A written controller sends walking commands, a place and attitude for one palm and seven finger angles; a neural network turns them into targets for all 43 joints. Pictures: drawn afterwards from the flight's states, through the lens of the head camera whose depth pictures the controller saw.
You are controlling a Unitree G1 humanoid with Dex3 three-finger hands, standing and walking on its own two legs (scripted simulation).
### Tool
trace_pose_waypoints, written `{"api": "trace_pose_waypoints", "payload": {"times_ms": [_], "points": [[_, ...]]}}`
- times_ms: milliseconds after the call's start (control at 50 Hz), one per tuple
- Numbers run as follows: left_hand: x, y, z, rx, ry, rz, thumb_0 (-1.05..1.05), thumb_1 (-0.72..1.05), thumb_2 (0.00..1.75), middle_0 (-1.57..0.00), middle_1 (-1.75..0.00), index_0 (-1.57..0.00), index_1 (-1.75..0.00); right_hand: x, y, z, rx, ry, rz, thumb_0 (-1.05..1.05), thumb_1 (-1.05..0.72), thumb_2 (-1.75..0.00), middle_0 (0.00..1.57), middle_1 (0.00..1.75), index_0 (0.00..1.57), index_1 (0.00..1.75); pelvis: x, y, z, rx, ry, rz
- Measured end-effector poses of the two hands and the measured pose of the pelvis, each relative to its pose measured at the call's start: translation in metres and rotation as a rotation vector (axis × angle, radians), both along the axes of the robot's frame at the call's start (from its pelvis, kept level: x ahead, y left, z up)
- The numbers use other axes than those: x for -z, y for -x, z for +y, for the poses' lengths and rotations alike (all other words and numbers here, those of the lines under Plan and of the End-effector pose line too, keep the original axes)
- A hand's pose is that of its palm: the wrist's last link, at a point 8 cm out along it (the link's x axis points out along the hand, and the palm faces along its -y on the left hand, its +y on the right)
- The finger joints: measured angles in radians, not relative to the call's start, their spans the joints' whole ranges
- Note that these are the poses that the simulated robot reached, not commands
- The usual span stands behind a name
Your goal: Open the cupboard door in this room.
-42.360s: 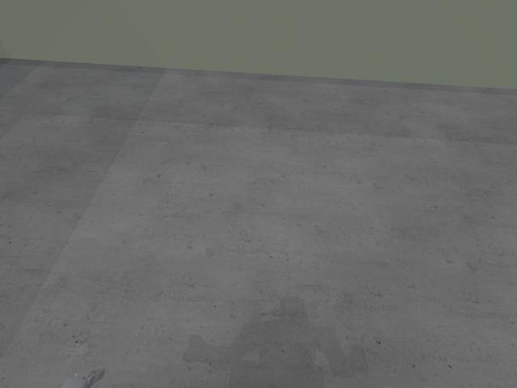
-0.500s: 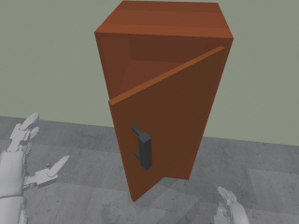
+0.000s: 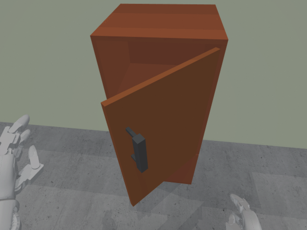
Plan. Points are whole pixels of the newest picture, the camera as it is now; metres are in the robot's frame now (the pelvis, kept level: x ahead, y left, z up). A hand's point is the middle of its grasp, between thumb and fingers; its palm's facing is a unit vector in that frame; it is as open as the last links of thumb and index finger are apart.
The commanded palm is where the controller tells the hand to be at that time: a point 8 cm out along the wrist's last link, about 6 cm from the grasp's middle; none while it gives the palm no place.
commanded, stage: draw the hand back to the body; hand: left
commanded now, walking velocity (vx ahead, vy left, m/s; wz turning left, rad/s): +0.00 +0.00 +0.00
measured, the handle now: (136, 149) +0.31 +0.10 +0.05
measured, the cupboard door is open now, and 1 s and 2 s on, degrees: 47 47 47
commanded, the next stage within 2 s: step back with the hand held close in 0.06 s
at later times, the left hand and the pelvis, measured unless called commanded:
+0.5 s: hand (29, 175) +0.17 +0.28 +0.14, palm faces +0.34 -0.79 -0.51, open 7.4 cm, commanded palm +0.11 +0.32 +0.17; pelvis -0.03 +0.02 +0.00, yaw +0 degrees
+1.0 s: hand out of the picture +0.09 +0.28 +0.15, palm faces +0.43 -0.78 -0.45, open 7.4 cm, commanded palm +0.02 +0.33 +0.17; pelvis -0.11 +0.02 -0.03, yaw +2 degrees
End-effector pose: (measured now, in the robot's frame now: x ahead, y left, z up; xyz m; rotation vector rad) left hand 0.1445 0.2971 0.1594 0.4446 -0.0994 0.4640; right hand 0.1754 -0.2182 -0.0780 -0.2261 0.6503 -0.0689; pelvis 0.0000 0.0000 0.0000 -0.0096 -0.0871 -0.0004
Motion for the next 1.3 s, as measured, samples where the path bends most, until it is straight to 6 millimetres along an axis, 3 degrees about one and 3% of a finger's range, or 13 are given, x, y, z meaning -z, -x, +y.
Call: {"api": "trace_pose_waypoints", "payload": {"times_ms": [280, 460, 680, 840, 980, 1140, 1220, 1300], "points": [[-0.016, 0.004, 0.007, 0.014, -0.068, -0.052, 0.01, 0.89, 0.9, -0.22, -0.31, -0.21, -0.3, 0.0, 0.012, 0.002, 0.003, -0.014, 0.01, 0.02, -0.9, -0.9, 0.2, 0.3, 0.21, 0.3, 0.0, 0.012, 0.001, -0.006, 0.009, 0.022], [-0.004, 0.01, 0.012, 0.101, -0.108, 0.045, 0.01, 0.89, 0.9, -0.22, -0.31, -0.21, -0.3, 0.002, 0.037, -0.005, 0.077, 0.039, 0.077, 0.01, -0.9, -0.9, 0.2, 0.3, 0.21, 0.3, 0.003, 0.029, 0.018, 0.004, 0.002, 0.081], [-0.013, 0.044, 0.031, 0.095, -0.184, -0.05, 0.01, 0.89, 0.9, -0.22, -0.31, -0.22, -0.3, -0.001, 0.068, 0.011, 0.083, 0.055, 0.055, 0.02, -0.9, -0.9, 0.2, 0.3, 0.21, 0.3, 0.013, 0.06, 0.029, 0.005, -0.019, 0.071], [-0.009, 0.075, 0.023, 0.054, -0.182, -0.109, 0.01, 0.89, 0.9, -0.22, -0.31, -0.21, -0.3, 0.009, 0.085, 0.016, 0.025, 0.029, 0.035, 0.01, -0.9, -0.9, 0.2, 0.3, 0.21, 0.3, 0.022, 0.083, 0.019, -0.02, -0.007, 0.062], [-0.006, 0.094, 0.018, 0.106, -0.153, -0.152, 0.01, 0.89, 0.9, -0.22, -0.31, -0.21, -0.3, 0.012, 0.116, 0.007, 0.032, 0.087, 0.085, 0.01, -0.9, -0.9, 0.2, 0.3, 0.21, 0.3, 0.025, 0.108, 0.021, -0.038, 0.008, 0.069], [-0.029, 0.122, 0.032, 0.048, -0.233, -0.15, 0.01, 0.89, 0.9, -0.22, -0.31, -0.22, -0.3, 0.007, 0.15, 0.012, 0.053, 0.049, 0.099, 0.02, -0.9, -0.9, 0.2, 0.3, 0.21, 0.3, 0.012, 0.126, 0.014, -0.041, 0.047, 0.107], [-0.022, 0.131, 0.018, 0.034, -0.173, -0.116, 0.01, 0.89, 0.9, -0.21, -0.31, -0.21, -0.3, 0.008, 0.157, 0.011, 0.023, 0.016, 0.085, 0.02, -0.9, -0.9, 0.2, 0.3, 0.21, 0.3, 0.01, 0.14, 0.003, -0.008, 0.031, 0.147], [-0.008, 0.133, -0.016, 0.112, -0.144, -0.075, 0.01, 0.89, 0.9, -0.21, -0.31, -0.21, -0.3, 0.018, 0.162, -0.002, -0.009, -0.005, 0.066, 0.01, -0.9, -0.9, 0.2, 0.31, 0.21, 0.3, 0.017, 0.167, -0.013, 0.017, 0.006, 0.166]]}}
